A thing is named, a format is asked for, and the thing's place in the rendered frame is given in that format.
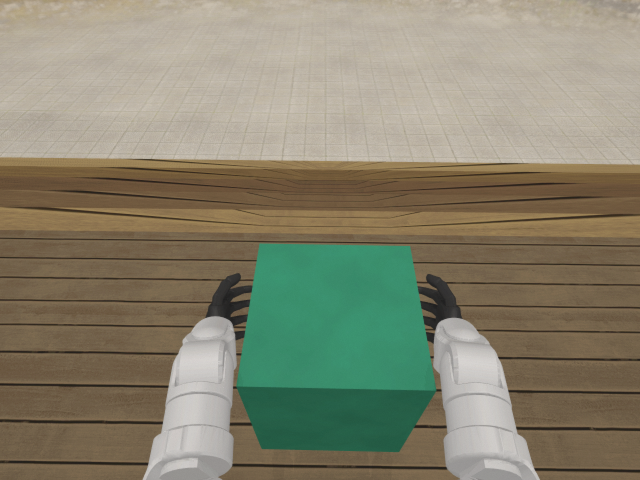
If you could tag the carton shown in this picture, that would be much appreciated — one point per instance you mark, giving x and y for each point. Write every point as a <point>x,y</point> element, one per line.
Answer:
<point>335,354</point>

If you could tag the left robot forearm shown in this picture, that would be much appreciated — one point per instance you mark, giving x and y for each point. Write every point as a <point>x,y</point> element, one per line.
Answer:
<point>195,442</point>

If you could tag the robot right hand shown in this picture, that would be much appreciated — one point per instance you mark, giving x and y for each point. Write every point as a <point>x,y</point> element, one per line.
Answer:
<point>446,306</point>

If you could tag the right robot forearm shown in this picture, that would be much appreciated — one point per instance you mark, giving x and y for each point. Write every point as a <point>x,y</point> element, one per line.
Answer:
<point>482,439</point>

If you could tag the robot left hand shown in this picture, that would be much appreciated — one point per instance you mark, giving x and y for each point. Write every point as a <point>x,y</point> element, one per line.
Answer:
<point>221,305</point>

